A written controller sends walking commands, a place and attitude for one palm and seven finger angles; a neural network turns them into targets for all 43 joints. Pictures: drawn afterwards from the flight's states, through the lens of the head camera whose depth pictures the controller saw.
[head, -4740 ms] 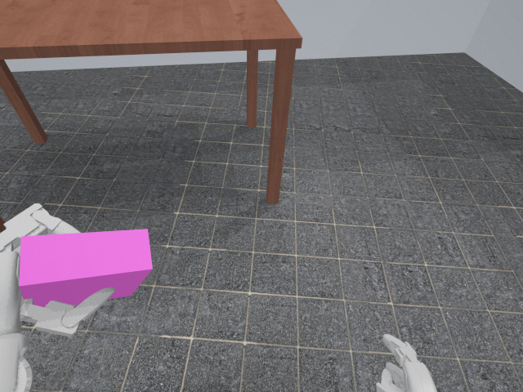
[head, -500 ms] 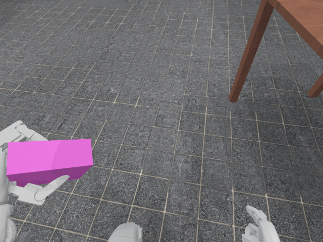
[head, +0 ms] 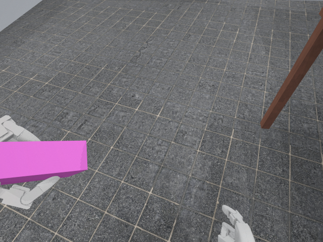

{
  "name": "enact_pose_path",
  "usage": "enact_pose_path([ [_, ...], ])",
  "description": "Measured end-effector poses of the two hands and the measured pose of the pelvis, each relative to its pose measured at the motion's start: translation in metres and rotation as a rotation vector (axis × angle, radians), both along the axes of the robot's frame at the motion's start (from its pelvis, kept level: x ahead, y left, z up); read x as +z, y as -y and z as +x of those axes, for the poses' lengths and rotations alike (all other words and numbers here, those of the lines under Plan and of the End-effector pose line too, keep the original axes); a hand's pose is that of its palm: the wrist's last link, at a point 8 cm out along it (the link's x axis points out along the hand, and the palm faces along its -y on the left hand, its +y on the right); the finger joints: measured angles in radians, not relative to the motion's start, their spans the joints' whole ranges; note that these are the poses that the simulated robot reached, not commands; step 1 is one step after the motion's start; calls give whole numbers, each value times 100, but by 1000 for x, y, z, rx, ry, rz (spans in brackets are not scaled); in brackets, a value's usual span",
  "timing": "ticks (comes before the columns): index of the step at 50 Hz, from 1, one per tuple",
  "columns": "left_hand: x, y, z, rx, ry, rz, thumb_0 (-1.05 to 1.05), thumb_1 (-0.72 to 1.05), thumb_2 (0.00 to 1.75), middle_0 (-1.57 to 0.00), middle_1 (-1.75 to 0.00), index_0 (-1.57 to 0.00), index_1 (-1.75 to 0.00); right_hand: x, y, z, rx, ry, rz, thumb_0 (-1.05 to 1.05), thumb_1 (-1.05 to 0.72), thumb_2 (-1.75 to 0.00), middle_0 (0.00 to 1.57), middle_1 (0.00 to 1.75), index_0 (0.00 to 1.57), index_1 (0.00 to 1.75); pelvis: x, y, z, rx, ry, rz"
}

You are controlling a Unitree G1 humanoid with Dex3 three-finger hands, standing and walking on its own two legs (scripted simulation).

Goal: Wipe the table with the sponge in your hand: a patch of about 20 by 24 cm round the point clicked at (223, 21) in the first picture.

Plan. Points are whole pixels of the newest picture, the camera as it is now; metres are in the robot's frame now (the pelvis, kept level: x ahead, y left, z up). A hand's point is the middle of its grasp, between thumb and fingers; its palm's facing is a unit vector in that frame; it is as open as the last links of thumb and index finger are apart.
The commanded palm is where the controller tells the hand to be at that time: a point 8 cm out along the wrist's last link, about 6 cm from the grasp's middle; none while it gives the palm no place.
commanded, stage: turn to face it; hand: left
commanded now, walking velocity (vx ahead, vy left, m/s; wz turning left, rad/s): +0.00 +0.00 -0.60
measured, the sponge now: (52, 162) +0.21 +0.21 +0.17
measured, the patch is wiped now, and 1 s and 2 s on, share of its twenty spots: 0.00 0.00 0.00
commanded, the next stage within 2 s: none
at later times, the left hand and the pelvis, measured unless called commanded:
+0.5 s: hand (89, 115) +0.31 +0.17 +0.18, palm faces +0.24 -0.87 -0.43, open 9.3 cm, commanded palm +0.27 +0.21 +0.19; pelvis +0.05 -0.02 +0.01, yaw -13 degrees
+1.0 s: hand (171, 121) +0.30 +0.01 +0.19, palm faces -0.09 -0.84 -0.54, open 9.3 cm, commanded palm +0.27 +0.08 +0.19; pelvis -0.01 -0.08 +0.01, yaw -30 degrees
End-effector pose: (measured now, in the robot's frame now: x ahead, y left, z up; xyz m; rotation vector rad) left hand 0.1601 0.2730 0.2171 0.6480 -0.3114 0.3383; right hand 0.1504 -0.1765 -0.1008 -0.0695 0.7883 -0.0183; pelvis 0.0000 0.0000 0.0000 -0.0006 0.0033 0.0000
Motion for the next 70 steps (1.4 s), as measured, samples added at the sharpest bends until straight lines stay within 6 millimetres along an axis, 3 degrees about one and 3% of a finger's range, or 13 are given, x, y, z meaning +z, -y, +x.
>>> enact_pose_path([
  [3,-12,5,10,72,-3,-39,0,-44,104,-83,-137,-83,-137,-15,18,21,42,-26,-27,1,-90,-90,20,30,21,30,-5,11,10,14,19,1],
  [5,-20,8,21,97,-18,-96,0,-44,104,-83,-137,-83,-137,-12,33,32,48,-34,-58,2,-90,-90,20,30,21,30,-2,15,14,2,24,20],
  [12,-24,33,63,-18,-36,-152,0,-44,104,-83,-137,-83,-137,33,88,62,-46,62,-185,2,-91,-90,20,30,21,30,9,24,31,-50,-3,41],
  [18,-15,39,91,-165,54,-117,0,-44,104,-83,-137,-83,-137,59,113,62,-161,121,-265,1,-91,-90,20,30,20,30,3,18,43,-126,-11,23],
  [22,-15,39,110,-182,43,-105,0,-44,104,-83,-137,-83,-137,61,111,45,-207,114,-239,1,-91,-90,19,30,20,30,7,19,46,-184,-9,0],
  [25,-17,53,121,-205,5,-125,0,-44,104,-83,-137,-83,-137,53,105,26,-219,82,-183,1,-91,-90,19,30,20,30,11,23,46,-229,-6,-22],
  [31,-24,109,136,-309,-82,-90,0,-44,104,-83,-137,-83,-137,23,106,-20,-274,-2,-69,1,-90,-90,20,30,21,30,8,46,37,-308,-7,-23],
  [37,-25,171,138,-417,-110,-3,0,-44,104,-83,-137,-83,-137,-13,142,-68,-358,-103,-26,2,-90,-90,20,30,21,30,-5,73,18,-365,6,-4],
  [43,-14,201,134,-492,-143,36,0,-44,104,-83,-137,-83,-137,-5,181,-110,-500,-149,-72,2,-91,-90,20,30,20,30,5,81,5,-453,3,31],
  [51,-7,210,129,-535,-98,-24,0,-44,104,-83,-137,-83,-137,23,206,-144,-601,-103,-144,2,-91,-90,19,30,20,30,11,81,-7,-543,-12,55],
  [57,-16,212,122,-585,-74,-123,0,-44,104,-83,-137,-83,-136,41,199,-156,-609,-73,-188,2,-91,-90,19,30,20,30,12,70,-17,-601,-29,63],
  [65,-20,212,119,-671,-26,-110,0,-44,104,-83,-137,-83,-136,40,161,-173,-659,-2,-152,1,-91,-90,19,30,20,30,4,54,-34,-695,4,25],
  [70,-21,240,114,-705,-65,-116,0,-44,104,-83,-137,-83,-136,25,136,-199,-695,7,-51,1,-90,-90,20,30,21,30,6,58,-45,-779,11,-27],
])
